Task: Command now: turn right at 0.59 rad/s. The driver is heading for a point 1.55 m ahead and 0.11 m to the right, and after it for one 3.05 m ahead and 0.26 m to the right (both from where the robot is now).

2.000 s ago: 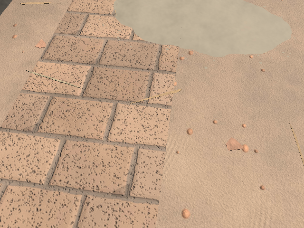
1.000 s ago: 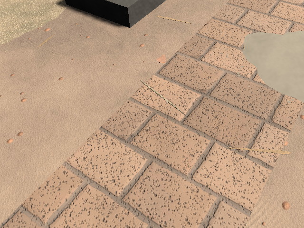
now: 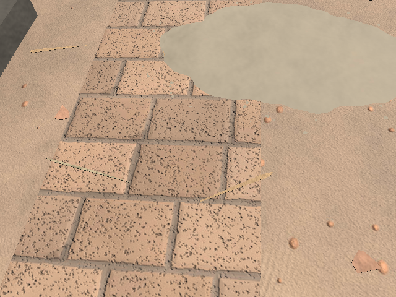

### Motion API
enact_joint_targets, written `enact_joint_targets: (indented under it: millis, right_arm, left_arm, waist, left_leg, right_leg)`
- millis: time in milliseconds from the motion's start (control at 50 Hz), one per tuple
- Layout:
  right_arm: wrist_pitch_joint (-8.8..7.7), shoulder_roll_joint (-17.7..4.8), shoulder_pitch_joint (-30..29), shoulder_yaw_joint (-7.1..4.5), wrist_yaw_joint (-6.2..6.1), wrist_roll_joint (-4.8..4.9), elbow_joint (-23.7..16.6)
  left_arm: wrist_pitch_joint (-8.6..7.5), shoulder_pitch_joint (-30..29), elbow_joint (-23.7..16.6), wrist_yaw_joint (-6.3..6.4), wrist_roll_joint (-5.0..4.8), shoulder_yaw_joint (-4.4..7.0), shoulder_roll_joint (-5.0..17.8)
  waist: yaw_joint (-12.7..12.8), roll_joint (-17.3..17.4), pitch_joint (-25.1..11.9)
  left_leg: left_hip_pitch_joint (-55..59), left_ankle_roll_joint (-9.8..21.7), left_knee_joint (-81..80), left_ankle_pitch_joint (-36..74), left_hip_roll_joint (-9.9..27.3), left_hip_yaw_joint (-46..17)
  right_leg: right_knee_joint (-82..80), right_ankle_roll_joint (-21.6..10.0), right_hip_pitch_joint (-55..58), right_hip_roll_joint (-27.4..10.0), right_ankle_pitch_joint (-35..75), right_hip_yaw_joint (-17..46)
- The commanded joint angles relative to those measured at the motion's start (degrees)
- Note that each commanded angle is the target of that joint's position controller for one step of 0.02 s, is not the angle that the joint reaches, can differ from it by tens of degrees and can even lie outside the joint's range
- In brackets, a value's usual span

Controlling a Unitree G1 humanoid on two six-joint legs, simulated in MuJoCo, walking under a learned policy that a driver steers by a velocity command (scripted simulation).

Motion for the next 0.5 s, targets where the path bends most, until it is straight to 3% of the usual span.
enact_joint_targets:
  millis: [20, 100, 180, 240, 260, 280, 300, 320, 340, 360, 380, 400, 460, 500]
  right_arm:
    - [-1.02, -3.0, -2.4, -0.44, 0.14, 0.14, -4.3]
    - [-1.53, -3.2, -3.1, -0.27, 0.85, 0.42, -4.6]
    - [-2.35, -3.7, -1.8, -0.46, 1.62, 0.88, -4.6]
    - [-3.11, -3.7, 2.2, -0.67, 2.36, 0.84, -3.7]
    - [-3.28, -4.4, 3.9, -0.9, 2.42, 0.39, -3.1]
    - [-3.16, -7.9, 4.3, -1.51, 2.12, -0.66, -3.8]
    - [-2.64, -11.2, 2.4, -1.94, 2.03, -1.7, -3.7]
    - [-2.91, -8.2, 1.8, -1.27, 1.89, -1.79, -4.7]
    - [-3.01, -6.3, 0.1, -0.56, 1.59, -1.21, -5.1]
    - [-2.93, -5.4, -1.8, -0.24, 1.39, -0.44, -5.1]
    - [-2.92, -4.6, -2.4, 0.11, 1.3, 0.41, -5.0]
    - [-2.79, -4.1, -2.0, 0.48, 1.16, 0.59, -4.6]
    - [-2.1, -3.8, -0.7, 0.72, 1.04, 0.16, -3.6]
    - [-1.45, -5.2, 0.4, 0.41, 1.18, 0.21, -3.0]
  left_arm:
    - [-0.56, -1.0, -4.1, 0.76, -0.35, 2.96, 10.1]
    - [0.05, -1.4, -4.5, 0.51, -0.3, 3.57, 11.3]
    - [0.58, -3.1, -4.9, -0.18, -0.7, 3.8, 11.5]
    - [1.05, -6.0, -5.3, -0.15, -1.66, 3.62, 10.7]
    - [1.09, -5.8, -5.4, 0.09, -1.75, 3.26, 9.4]
    - [0.94, -2.9, -5.2, 0.12, -0.71, 2.35, 6.3]
    - [0.34, -1.3, -6.0, 0.15, -0.59, 2.37, 6.1]
    - [-0.22, -1.4, -5.1, 0.37, 0.19, 3.62, 10.3]
    - [-0.2, -1.3, -3.8, 0.26, -0.49, 4.61, 12.4]
    - [0.24, -0.9, -2.6, 0.39, -0.54, 4.6, 11.2]
    - [0.68, -0.9, -2.3, 0.53, -0.41, 4.25, 9.7]
    - [0.9, -1.2, -2.1, 0.45, -0.48, 3.62, 7.7]
    - [0.76, -3.4, -2.8, 0.06, -0.5, 1.85, 3.6]
    - [0.63, -4.9, -3.0, -0.27, -0.58, 1.2, 2.7]
  waist:
    - [0.4, -8.8, -8.1]
    - [1.1, -10.2, -7.3]
    - [0.9, -11.0, -7.8]
    - [-1.7, -10.8, -9.1]
    - [-2.2, -9.4, -9.7]
    - [-0.4, -0.2, -11.1]
    - [2.3, 13.6, -7.5]
    - [0.1, 11.6, -7.8]
    - [0.5, 7.5, -6.4]
    - [1.3, 5.6, -5.4]
    - [1.0, 5.6, -4.5]
    - [0.7, 5.6, -4.5]
    - [-0.5, 7.7, -6.6]
    - [-2.0, 9.8, -7.3]
  left_leg:
    - [-3.5, -0.8, -6.8, 1.7, 0.5, -2.3]
    - [1.6, -0.9, -15.1, -0.4, -0.4, -2.8]
    - [7.1, 0.0, -21.9, -2.0, -1.7, -2.8]
    - [14.9, 1.6, -35.0, 5.5, -1.9, -1.5]
    - [20.7, 2.9, -40.4, 13.3, 0.4, -2.3]
    - [26.9, 6.6, -42.6, 20.4, 10.8, -11.9]
    - [27.5, 16.5, -43.3, 31.5, 19.6, -24.2]
    - [24.8, 22.4, -44.0, 30.2, 23.9, -27.9]
    - [23.6, 21.1, -43.5, 27.8, 21.0, -23.2]
    - [23.5, 18.2, -42.7, 25.2, 17.3, -18.4]
    - [24.3, 16.9, -42.1, 25.8, 15.5, -15.8]
    - [24.7, 16.5, -41.6, 28.7, 14.2, -13.4]
    - [26.9, 15.8, -40.4, 32.2, 11.8, -8.6]
    - [26.6, 16.1, -39.9, 33.6, 12.0, -8.4]
  right_leg:
    - [-6.0, -11.0, 12.5, -13.1, 17.8, 15.2]
    - [-5.1, -11.8, 9.8, -12.8, 14.5, 18.8]
    - [-3.3, -11.6, 8.6, -11.9, 18.0, 23.1]
    - [-0.1, -8.9, 8.0, -9.5, 18.8, 23.9]
    - [1.8, -6.3, 5.1, -7.5, 13.7, 22.3]
    - [10.2, -2.7, -0.7, -2.6, 0.2, 16.4]
    - [18.7, 0.9, -12.1, 6.8, -21.1, 6.4]
    - [32.0, 3.5, -13.4, 3.9, -25.9, 6.4]
    - [37.7, 4.1, -13.7, 3.2, -22.5, 7.1]
    - [39.2, 4.9, -14.0, 2.9, -19.4, 7.0]
    - [39.1, 5.7, -15.0, 2.9, -17.0, 7.2]
    - [37.6, 6.2, -14.2, 2.9, -15.4, 6.7]
    - [23.6, 7.1, -8.2, 0.7, -13.9, 2.0]
    - [14.0, 7.0, -2.7, -0.4, -13.3, -0.9]
Velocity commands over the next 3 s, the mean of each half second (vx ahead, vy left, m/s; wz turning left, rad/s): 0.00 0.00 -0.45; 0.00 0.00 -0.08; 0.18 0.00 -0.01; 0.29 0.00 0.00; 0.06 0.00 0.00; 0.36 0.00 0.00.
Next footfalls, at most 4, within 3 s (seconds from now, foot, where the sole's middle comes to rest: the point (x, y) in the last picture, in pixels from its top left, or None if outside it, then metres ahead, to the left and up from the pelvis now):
0.28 left None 0.08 0.14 -0.78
0.60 right None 0.01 -0.11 -0.78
1.86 right None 0.41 -0.16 -0.78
2.18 left None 0.44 0.08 -0.78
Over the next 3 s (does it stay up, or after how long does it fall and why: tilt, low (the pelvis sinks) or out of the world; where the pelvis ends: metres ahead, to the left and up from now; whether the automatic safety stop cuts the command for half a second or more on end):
stays up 0.57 -0.09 -0.01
